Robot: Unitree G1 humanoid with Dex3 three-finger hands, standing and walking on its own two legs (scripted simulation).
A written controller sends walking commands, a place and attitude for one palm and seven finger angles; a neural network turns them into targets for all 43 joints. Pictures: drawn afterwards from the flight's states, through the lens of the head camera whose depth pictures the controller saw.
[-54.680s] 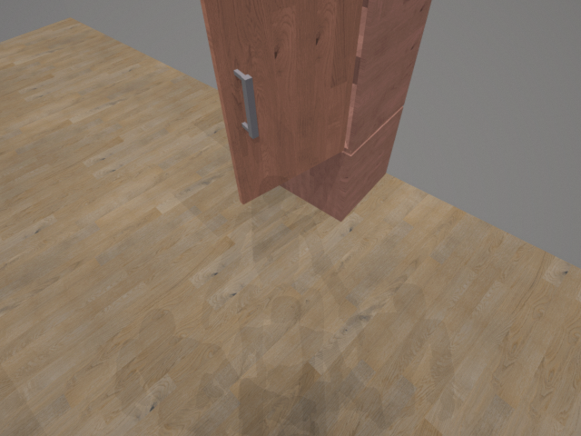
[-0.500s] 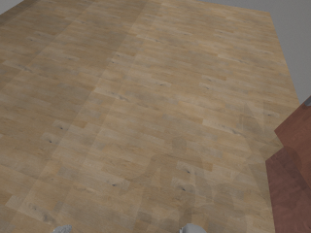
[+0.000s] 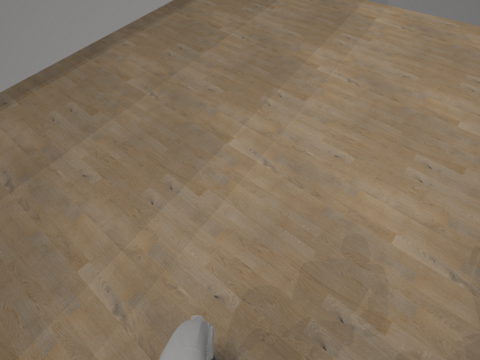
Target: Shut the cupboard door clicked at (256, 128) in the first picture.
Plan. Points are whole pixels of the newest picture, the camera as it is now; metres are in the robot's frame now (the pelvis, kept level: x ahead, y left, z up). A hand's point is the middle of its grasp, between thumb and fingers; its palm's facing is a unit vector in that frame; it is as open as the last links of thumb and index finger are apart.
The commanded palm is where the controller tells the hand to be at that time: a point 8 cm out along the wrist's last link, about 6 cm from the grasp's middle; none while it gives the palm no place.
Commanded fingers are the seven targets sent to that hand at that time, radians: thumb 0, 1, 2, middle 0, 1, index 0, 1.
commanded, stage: walk to a spot facing it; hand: left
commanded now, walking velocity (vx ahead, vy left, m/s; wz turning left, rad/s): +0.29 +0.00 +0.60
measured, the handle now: out of the picture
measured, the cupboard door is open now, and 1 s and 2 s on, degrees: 22 22 22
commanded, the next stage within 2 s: turn to face it in 0.28 s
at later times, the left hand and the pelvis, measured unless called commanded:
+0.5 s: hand (119, 294) +0.25 +0.28 -0.16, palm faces +0.25 -0.95 -0.18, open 7.4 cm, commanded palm none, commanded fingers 0.00 0.90 0.90 -0.20 -0.30 -0.20 -0.30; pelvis +0.18 +0.06 +0.00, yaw +13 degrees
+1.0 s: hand (142, 258) +0.34 +0.25 -0.17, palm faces +0.04 -0.97 -0.23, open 7.3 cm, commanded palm none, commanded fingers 0.00 0.90 0.90 -0.20 -0.30 -0.20 -0.30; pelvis +0.30 +0.06 +0.00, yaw -1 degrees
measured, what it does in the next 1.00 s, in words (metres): walks ahead: left foot, then right foot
